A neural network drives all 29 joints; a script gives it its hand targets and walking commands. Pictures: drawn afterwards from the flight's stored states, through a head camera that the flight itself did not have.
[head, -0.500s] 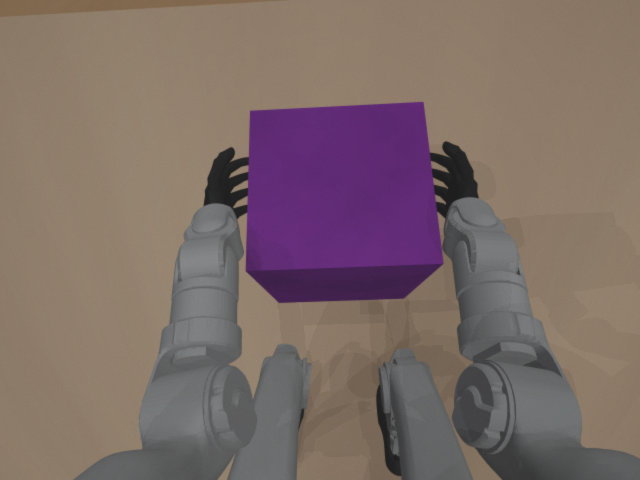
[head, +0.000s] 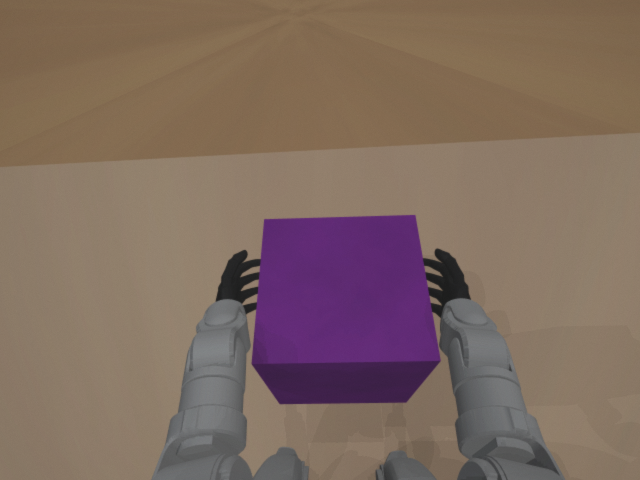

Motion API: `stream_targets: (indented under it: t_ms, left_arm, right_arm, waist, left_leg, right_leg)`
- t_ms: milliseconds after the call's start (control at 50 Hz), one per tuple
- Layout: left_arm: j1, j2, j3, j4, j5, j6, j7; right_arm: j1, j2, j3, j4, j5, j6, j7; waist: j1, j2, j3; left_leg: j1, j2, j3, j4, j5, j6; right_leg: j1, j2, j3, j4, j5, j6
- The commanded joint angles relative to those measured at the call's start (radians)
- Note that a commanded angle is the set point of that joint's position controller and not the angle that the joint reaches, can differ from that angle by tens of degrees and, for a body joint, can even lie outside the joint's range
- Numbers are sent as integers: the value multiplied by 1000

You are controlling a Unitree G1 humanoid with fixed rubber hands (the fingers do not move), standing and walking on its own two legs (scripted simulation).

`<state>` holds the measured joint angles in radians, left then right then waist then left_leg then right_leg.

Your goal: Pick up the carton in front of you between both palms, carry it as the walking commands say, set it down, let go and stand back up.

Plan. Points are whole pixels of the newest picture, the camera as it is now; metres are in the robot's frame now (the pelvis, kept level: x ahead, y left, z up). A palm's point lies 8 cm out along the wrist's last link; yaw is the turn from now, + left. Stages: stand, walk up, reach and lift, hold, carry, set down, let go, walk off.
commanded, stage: reach and lift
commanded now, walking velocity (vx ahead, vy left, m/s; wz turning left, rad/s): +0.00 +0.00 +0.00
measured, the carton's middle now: (341, 318) +0.35 +0.01 -0.09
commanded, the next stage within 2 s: hold in 1.28 s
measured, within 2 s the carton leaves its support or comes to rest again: neither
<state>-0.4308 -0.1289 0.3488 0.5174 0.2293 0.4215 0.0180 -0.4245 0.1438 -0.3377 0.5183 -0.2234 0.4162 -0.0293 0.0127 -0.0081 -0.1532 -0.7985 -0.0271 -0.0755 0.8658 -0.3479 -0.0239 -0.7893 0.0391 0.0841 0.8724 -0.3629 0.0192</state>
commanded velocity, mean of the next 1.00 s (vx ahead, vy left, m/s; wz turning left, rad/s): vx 0.00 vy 0.00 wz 0.00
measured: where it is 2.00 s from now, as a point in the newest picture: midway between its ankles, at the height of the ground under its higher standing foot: outside the picture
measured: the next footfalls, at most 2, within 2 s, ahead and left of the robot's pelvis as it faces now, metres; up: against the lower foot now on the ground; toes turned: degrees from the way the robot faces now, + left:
none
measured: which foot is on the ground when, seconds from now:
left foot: down 0.00-1.00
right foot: down 0.00-1.00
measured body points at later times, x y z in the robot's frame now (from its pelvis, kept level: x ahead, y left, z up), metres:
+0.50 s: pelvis +0.00 +0.00 +0.05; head -0.02 +0.00 +0.50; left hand +0.31 +0.15 +0.06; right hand +0.31 -0.15 +0.06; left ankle +0.04 +0.13 -0.69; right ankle +0.03 -0.13 -0.69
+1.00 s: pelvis +0.02 +0.00 +0.05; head +0.00 +0.00 +0.50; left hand +0.32 +0.16 +0.07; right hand +0.32 -0.15 +0.07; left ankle +0.04 +0.13 -0.69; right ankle +0.03 -0.13 -0.69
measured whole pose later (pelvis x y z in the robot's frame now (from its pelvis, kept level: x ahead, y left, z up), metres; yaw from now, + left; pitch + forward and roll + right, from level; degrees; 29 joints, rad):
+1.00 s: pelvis +0.02 +0.00 +0.05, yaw +0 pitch -4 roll +0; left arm -0.27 -0.15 0.24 0.30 0.28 0.66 -0.01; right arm -0.27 0.15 -0.24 0.30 -0.27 0.66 0.01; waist 0.00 -0.01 0.02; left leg -0.13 -0.02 -0.08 0.40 -0.20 -0.01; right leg -0.12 0.01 0.09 0.41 -0.21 0.02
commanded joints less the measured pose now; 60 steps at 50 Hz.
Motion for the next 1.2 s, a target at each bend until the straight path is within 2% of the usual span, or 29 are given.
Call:
stream_targets:
  t_ms: [0,180,300,360,400,560,960,1180]
  left_arm:
    - [-501,-1061,-619,-3,-170,1,-255]
    - [-371,-1034,-683,-127,-194,95,-260]
    - [-350,-999,-632,-125,-169,159,-270]
    - [-392,-993,-581,-93,-145,167,-278]
    - [-436,-1007,-584,-100,-147,164,-284]
    - [-498,-1028,-623,-136,-168,160,-287]
    - [-318,-990,-671,-264,-194,203,-261]
    - [-292,-968,-693,-321,-209,227,-257]
  right_arm:
    - [-530,1055,615,-16,165,-3,253]
    - [-390,1017,681,-141,192,94,261]
    - [-363,989,625,-138,169,162,272]
    - [-410,982,578,-104,151,170,284]
    - [-454,992,582,-112,154,166,291]
    - [-513,1003,613,-150,167,161,292]
    - [-339,958,657,-274,195,204,276]
    - [-308,946,677,-329,207,229,266]
  waist:
    - [1,10,-471]
    - [-9,8,-290]
    - [-13,0,-86]
    - [-6,6,-33]
    - [-6,9,-48]
    - [-15,8,-139]
    - [-12,11,-142]
    - [-12,7,-117]
  left_leg:
    - [414,-92,13,-174,317,17]
    - [627,-78,4,-364,377,15]
    - [643,-70,14,-452,213,20]
    - [628,-66,20,-463,132,27]
    - [636,-63,21,-460,119,29]
    - [685,-65,21,-454,167,23]
    - [785,-74,11,-499,396,6]
    - [800,-78,8,-512,403,8]
  right_leg:
    - [349,86,-16,-184,306,-13]
    - [582,62,-9,-379,378,-7]
    - [603,56,-17,-467,215,-17]
    - [590,51,-23,-477,132,-22]
    - [595,48,-24,-475,117,-24]
    - [641,49,-26,-469,162,-21]
    - [737,63,-20,-512,381,-9]
    - [756,64,-15,-525,399,-7]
